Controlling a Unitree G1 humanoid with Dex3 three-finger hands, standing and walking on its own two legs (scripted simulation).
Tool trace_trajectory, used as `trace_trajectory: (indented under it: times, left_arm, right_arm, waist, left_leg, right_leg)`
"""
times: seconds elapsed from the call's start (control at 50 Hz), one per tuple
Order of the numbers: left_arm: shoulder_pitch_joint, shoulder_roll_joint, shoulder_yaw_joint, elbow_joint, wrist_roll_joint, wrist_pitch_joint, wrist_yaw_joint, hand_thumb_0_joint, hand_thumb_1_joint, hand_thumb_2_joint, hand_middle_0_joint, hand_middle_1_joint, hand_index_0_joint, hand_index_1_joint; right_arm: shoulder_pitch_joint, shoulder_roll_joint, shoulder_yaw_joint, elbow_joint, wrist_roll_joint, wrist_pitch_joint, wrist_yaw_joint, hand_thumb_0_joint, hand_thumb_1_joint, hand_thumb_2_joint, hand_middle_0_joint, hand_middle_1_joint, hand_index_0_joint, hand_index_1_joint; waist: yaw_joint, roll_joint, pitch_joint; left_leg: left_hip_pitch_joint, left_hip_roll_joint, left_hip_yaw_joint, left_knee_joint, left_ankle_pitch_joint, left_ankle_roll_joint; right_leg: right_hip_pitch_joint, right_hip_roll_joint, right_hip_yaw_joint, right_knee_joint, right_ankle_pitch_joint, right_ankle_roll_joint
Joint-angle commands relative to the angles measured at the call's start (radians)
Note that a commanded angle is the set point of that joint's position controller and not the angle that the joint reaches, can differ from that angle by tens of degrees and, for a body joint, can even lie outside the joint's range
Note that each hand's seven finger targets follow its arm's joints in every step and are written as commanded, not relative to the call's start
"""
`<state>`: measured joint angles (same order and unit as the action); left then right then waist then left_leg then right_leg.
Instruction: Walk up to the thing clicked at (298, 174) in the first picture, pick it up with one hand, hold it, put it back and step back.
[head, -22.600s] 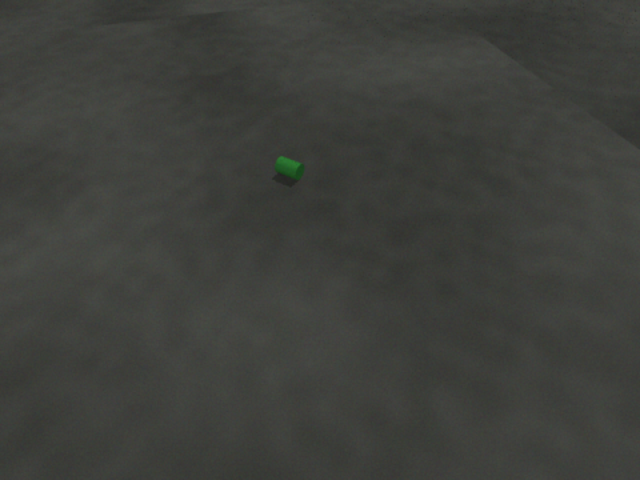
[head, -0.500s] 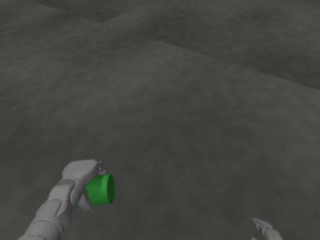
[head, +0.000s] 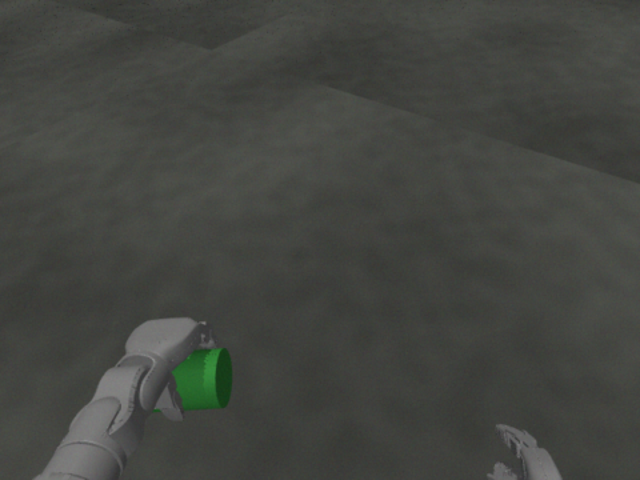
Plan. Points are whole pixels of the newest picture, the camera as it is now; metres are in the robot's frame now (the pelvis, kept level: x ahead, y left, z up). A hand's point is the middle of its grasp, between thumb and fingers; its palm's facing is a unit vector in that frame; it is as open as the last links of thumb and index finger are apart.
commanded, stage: hold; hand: left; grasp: from above
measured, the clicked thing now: (183, 379) +0.29 +0.22 -0.07
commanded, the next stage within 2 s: crouch in 0.30 s
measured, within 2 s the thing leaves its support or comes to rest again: neither
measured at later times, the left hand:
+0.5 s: hand (175, 370) +0.29 +0.22 -0.04, palm faces -0.48 -0.04 -0.88, open 10.5 cm
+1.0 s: hand (200, 387) +0.33 +0.24 -0.19, palm faces -0.45 +0.06 -0.89, open 10.6 cm
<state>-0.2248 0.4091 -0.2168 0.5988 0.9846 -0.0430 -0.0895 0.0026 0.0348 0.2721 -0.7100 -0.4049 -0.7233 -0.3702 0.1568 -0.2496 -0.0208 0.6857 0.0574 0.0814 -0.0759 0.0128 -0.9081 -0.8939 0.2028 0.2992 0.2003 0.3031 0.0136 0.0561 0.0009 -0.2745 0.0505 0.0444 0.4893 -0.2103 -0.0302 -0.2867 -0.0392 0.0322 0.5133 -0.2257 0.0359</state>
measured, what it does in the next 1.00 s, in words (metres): lowers itself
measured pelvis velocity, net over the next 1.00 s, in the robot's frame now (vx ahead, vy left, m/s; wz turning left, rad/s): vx -0.01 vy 0.00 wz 0.02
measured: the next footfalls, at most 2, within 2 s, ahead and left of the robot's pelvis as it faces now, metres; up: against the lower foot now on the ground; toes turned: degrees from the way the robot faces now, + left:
none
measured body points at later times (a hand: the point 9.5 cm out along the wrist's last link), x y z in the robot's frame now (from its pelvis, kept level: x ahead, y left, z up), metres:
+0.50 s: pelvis +0.01 +0.00 +0.00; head +0.02 -0.02 +0.45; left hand +0.31 +0.22 +0.01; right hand +0.16 -0.25 -0.12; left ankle +0.03 +0.14 -0.74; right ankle +0.03 -0.14 -0.74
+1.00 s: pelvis -0.01 +0.00 -0.08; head +0.09 +0.02 +0.36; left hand +0.35 +0.23 -0.14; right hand +0.08 -0.29 -0.20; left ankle +0.03 +0.14 -0.74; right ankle +0.03 -0.14 -0.74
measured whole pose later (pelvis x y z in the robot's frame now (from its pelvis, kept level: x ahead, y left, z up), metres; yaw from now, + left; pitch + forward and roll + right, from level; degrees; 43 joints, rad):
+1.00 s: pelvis -0.01 +0.00 -0.08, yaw +1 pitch +19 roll -1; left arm -0.52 0.40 -0.13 1.12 1.21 -0.12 0.33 0.00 -0.03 0.37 -0.70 -0.47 -0.71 -0.44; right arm 0.20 -0.28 -0.08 0.74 -0.02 0.07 -0.02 0.01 -0.90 -0.89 0.20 0.30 0.20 0.30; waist -0.08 0.01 -0.10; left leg -0.98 0.06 -0.02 1.09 -0.43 -0.03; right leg -0.96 -0.03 0.01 1.07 -0.44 0.04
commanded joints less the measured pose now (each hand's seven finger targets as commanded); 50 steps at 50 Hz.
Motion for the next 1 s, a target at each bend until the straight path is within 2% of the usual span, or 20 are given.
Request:
trace_trajectory:
  times: [0.0, 0.04, 0.1, 0.16, 0.28, 0.34, 0.36, 0.38, 0.4, 0.42, 0.52, 0.54, 0.58, 0.6, 0.66, 0.72, 0.86, 0.9, 0.92, 0.98]
  left_arm:
    - [-0.406, 0.254, 0.145, -0.234, 0.004, -0.001, 0.065, 0.0, 0.767, 0.68, -1.077, -0.591, -1.103, -0.565]
    - [-0.431, 0.236, 0.127, -0.232, 0.005, 0.002, 0.069, 0.0, 0.76, 0.656, -1.062, -0.596, -1.094, -0.563]
    - [-0.384, 0.237, 0.146, -0.204, 0.002, 0.009, 0.075, 0.0, 0.743, 0.648, -1.061, -0.565, -1.088, -0.537]
    - [-0.384, 0.203, 0.108, -0.18, 0.008, 0.012, 0.069, 0.0, 0.74, 0.656, -1.043, -0.612, -1.077, -0.577]
    - [-0.368, 0.219, 0.118, -0.169, 0.0, 0.003, 0.056, 0.0, 0.736, 0.685, -1.069, -0.591, -1.09, -0.57]
    - [-0.386, 0.239, 0.138, -0.203, 0.005, -0.009, 0.059, 0.0, 0.759, 0.707, -1.082, -0.596, -1.102, -0.576]
    - [-0.413, 0.225, 0.12, -0.213, 0.008, -0.01, 0.062, 0.0, 0.751, 0.688, -1.065, -0.609, -1.092, -0.582]
    - [-0.414, 0.246, 0.14, -0.214, 0.01, -0.012, 0.069, 0.0, 0.825, 0.608, -1.1, -0.648, -1.153, -0.594]
    - [-0.428, 0.25, 0.144, -0.215, 0.012, -0.014, 0.075, 0.0, 0.745, 0.672, -1.02, -0.633, -1.073, -0.597]
    - [-0.424, 0.247, 0.146, -0.191, 0.015, -0.016, 0.081, 0.0, 0.764, 0.738, -1.074, -0.634, -1.095, -0.614]
    - [-0.329, 0.184, 0.116, -0.094, 0.025, -0.02, 0.117, 0.0, 0.811, 0.772, -1.114, -0.665, -1.133, -0.647]
    - [-0.334, 0.195, 0.127, -0.089, 0.029, -0.025, 0.128, 0.0, 0.803, 0.787, -1.112, -0.66, -1.128, -0.646]
    - [-0.319, 0.165, 0.103, -0.038, 0.043, -0.037, 0.146, 0.0, 0.803, 0.805, -1.116, -0.673, -1.13, -0.661]
    - [-0.324, 0.189, 0.124, -0.02, 0.051, -0.044, 0.159, 0.0, 0.808, 0.791, -1.121, -0.663, -1.135, -0.651]
    - [-0.366, 0.189, 0.124, 0.044, 0.069, -0.064, 0.208, 0.0, 0.804, 0.802, -1.126, -0.666, -1.137, -0.656]
    - [-0.492, 0.215, 0.137, 0.089, 0.109, -0.084, 0.279, 0.0, 0.79, 0.786, -1.114, -0.669, -1.129, -0.656]
    - [-0.591, 0.193, 0.146, 0.267, 0.21, -0.089, 0.445, 0.0, 0.712, 0.751, -1.055, -0.645, -1.072, -0.63]
    - [-0.633, 0.206, 0.156, 0.321, 0.219, -0.075, 0.479, 0.0, 0.697, 0.722, -1.032, -0.636, -1.054, -0.616]
    - [-0.678, 0.19, 0.144, 0.363, 0.22, -0.068, 0.488, 0.0, 0.681, 0.721, -1.021, -0.637, -1.042, -0.618]
    - [-0.738, 0.246, 0.172, 0.443, 0.218, -0.051, 0.512, 0.0, 0.645, 0.654, -0.977, -0.625, -1.007, -0.595]
  right_arm:
    - [-0.111, -0.118, -0.039, -0.139, -0.005, -0.042, -0.01, 0.0, -0.898, -0.897, 0.2, 0.299, 0.199, 0.299]
    - [-0.105, -0.114, -0.038, -0.131, -0.006, -0.042, -0.009, 0.0, -0.898, -0.897, 0.2, 0.299, 0.199, 0.299]
    - [-0.107, -0.118, -0.041, -0.131, -0.005, -0.04, -0.008, 0.0, -0.897, -0.897, 0.2, 0.299, 0.2, 0.299]
    - [-0.101, -0.118, -0.042, -0.124, -0.007, -0.039, -0.006, 0.0, -0.898, -0.897, 0.2, 0.299, 0.199, 0.299]
    - [-0.108, -0.117, -0.042, -0.136, -0.008, -0.036, -0.004, 0.0, -0.903, -0.9, 0.199, 0.299, 0.199, 0.299]
    - [-0.104, -0.114, -0.043, -0.14, -0.008, -0.033, -0.005, 0.0, -0.899, -0.898, 0.199, 0.299, 0.199, 0.299]
    - [-0.097, -0.116, -0.043, -0.134, -0.01, -0.032, -0.005, 0.0, -0.9, -0.898, 0.199, 0.299, 0.199, 0.299]
    - [-0.097, -0.118, -0.045, -0.133, -0.009, -0.032, -0.006, 0.0, -0.924, -0.912, 0.2, 0.301, 0.2, 0.3]
    - [-0.096, -0.118, -0.045, -0.131, -0.008, -0.032, -0.007, 0.0, -0.881, -0.895, 0.201, 0.301, 0.201, 0.301]
    - [-0.093, -0.116, -0.046, -0.126, -0.008, -0.032, -0.008, 0.0, -0.889, -0.897, 0.201, 0.3, 0.201, 0.3]
    - [-0.074, -0.12, -0.052, -0.117, -0.01, -0.026, 0.0, 0.0, -0.891, -0.897, 0.2, 0.3, 0.201, 0.3]
    - [-0.07, -0.122, -0.057, -0.115, -0.01, -0.022, 0.001, 0.0, -0.889, -0.897, 0.2, 0.3, 0.201, 0.3]
    - [-0.062, -0.118, -0.058, -0.114, -0.012, -0.017, 0.006, 0.0, -0.892, -0.898, 0.2, 0.3, 0.2, 0.3]
    - [-0.057, -0.123, -0.062, -0.107, -0.013, -0.013, 0.007, 0.0, -0.893, -0.898, 0.2, 0.3, 0.2, 0.3]
    - [-0.04, -0.124, -0.067, -0.089, -0.023, -0.006, 0.011, 0.0, -0.896, -0.899, 0.2, 0.3, 0.2, 0.3]
    - [-0.003, -0.134, -0.077, -0.059, -0.038, -0.007, 0.022, 0.0, -0.897, -0.898, 0.2, 0.3, 0.2, 0.3]
    - [0.088, -0.151, -0.106, -0.029, -0.072, -0.021, 0.055, 0.0, -0.894, -0.895, 0.2, 0.299, 0.2, 0.299]
    - [0.105, -0.161, -0.11, -0.023, -0.078, -0.029, 0.057, 0.0, -0.892, -0.894, 0.2, 0.3, 0.2, 0.3]
    - [0.118, -0.163, -0.11, -0.018, -0.081, -0.035, 0.056, 0.0, -0.893, -0.895, 0.2, 0.3, 0.2, 0.3]
    - [0.136, -0.169, -0.113, -0.01, -0.092, -0.057, 0.047, 0.0, -0.893, -0.895, 0.2, 0.3, 0.2, 0.3]
  waist:
    - [0.001, -0.023, -0.27]
    - [-0.005, -0.023, -0.281]
    - [0.005, -0.012, -0.272]
    - [-0.007, -0.041, -0.248]
    - [-0.005, -0.046, -0.23]
    - [0.002, -0.024, -0.286]
    - [-0.011, -0.026, -0.288]
    - [-0.002, -0.01, -0.288]
    - [-0.001, 0.003, -0.286]
    - [-0.006, -0.01, -0.289]
    - [-0.018, -0.074, -0.219]
    - [-0.015, -0.068, -0.226]
    - [-0.026, -0.092, -0.203]
    - [-0.027, -0.084, -0.211]
    - [-0.044, -0.087, -0.223]
    - [-0.069, -0.048, -0.292]
    - [-0.098, 0.008, -0.44]
    - [-0.108, 0.01, -0.471]
    - [-0.132, 0.007, -0.477]
    - [-0.126, 0.017, -0.538]
  left_leg:
    - [0.143, -0.06, 0.012, -0.055, 0.109, 0.039]
    - [0.151, -0.058, 0.013, -0.056, 0.112, 0.039]
    - [0.155, -0.055, 0.011, -0.061, 0.124, 0.034]
    - [0.141, -0.054, 0.009, -0.059, 0.123, 0.037]
    - [0.132, -0.061, 0.009, -0.064, 0.1, 0.039]
    - [0.152, -0.063, 0.011, -0.058, 0.134, 0.038]
    - [0.158, -0.06, 0.01, -0.055, 0.144, 0.039]
    - [0.16, -0.058, 0.008, -0.058, 0.145, 0.035]
    - [0.16, -0.059, 0.01, -0.058, 0.144, 0.033]
    - [0.161, -0.056, 0.009, -0.055, 0.15, 0.033]
    - [0.112, -0.057, 0.007, -0.048, 0.132, 0.036]
    - [0.106, -0.059, 0.008, -0.04, 0.132, 0.036]
    - [0.079, -0.063, 0.006, -0.028, 0.117, 0.036]
    - [0.073, -0.067, 0.01, -0.015, 0.119, 0.037]
    - [0.027, -0.067, 0.006, 0.037, 0.104, 0.034]
    - [-0.039, -0.06, -0.001, 0.135, 0.103, 0.028]
    - [-0.325, -0.047, -0.014, 0.442, 0.036, 0.016]
    - [-0.403, -0.043, -0.018, 0.508, -0.007, 0.022]
    - [-0.462, -0.044, -0.019, 0.545, -0.034, 0.024]
    - [-0.59, -0.044, -0.031, 0.638, -0.095, 0.028]
  right_leg:
    - [0.032, 0.056, -0.037, -0.094, 0.075, -0.029]
    - [0.038, 0.057, -0.038, -0.094, 0.079, -0.028]
    - [0.043, 0.06, -0.042, -0.09, 0.086, -0.032]
    - [0.032, 0.061, -0.044, -0.095, 0.088, -0.03]
    - [0.034, 0.053, -0.039, -0.111, 0.065, -0.029]
    - [0.056, 0.053, -0.038, -0.1, 0.098, -0.031]
    - [0.052, 0.056, -0.038, -0.094, 0.114, -0.03]
    - [0.055, 0.057, -0.041, -0.093, 0.11, -0.033]
    - [0.049, 0.056, -0.04, -0.092, 0.108, -0.035]
    - [0.045, 0.059, -0.043, -0.091, 0.111, -0.034]
    - [0.018, 0.058, -0.049, -0.088, 0.101, -0.031]
    - [0.011, 0.056, -0.046, -0.085, 0.103, -0.03]
    - [-0.009, 0.052, -0.045, -0.074, 0.09, -0.03]
    - [-0.015, 0.047, -0.04, -0.068, 0.097, -0.028]
    - [-0.074, 0.044, -0.041, -0.026, 0.089, -0.027]
    - [-0.167, 0.047, -0.043, 0.064, 0.099, -0.03]
    - [-0.462, 0.048, -0.047, 0.347, 0.043, -0.044]
    - [-0.544, 0.049, -0.048, 0.414, 0.004, -0.046]
    - [-0.594, 0.047, -0.047, 0.444, -0.015, -0.045]
    - [-0.695, 0.05, -0.057, 0.548, -0.077, -0.05]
